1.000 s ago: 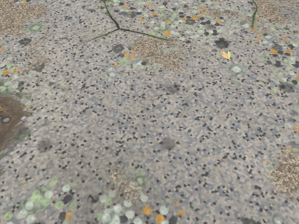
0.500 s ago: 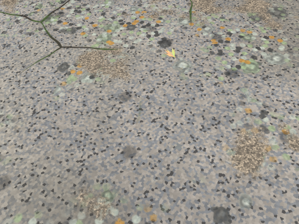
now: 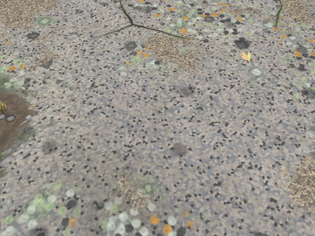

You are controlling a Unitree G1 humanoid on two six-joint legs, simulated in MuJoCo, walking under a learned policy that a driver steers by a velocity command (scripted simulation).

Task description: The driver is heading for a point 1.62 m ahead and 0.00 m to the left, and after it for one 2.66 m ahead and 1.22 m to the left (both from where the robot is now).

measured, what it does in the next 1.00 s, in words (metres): walks ahead: left foot, then right foot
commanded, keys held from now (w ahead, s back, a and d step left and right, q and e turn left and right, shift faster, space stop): w+q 0.32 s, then w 0.02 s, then w+e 0.66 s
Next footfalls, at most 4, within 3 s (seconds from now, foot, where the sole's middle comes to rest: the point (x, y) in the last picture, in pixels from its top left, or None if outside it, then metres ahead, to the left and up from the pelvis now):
0.10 left None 0.03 0.13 -0.77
0.60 right None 0.39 -0.01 -0.77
1.08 left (120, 182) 0.67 0.21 -0.77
1.58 right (192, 145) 0.87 -0.12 -0.77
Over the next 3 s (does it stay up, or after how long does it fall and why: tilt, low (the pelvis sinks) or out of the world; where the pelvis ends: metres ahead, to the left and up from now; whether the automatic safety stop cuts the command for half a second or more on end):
stays up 1.25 0.00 0.00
